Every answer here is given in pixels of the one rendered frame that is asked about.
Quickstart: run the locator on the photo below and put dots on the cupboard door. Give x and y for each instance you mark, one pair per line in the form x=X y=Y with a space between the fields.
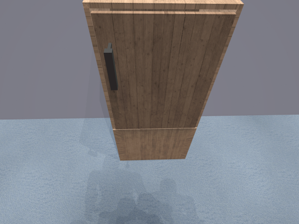
x=165 y=62

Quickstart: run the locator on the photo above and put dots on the handle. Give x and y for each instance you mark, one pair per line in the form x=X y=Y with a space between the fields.
x=110 y=64

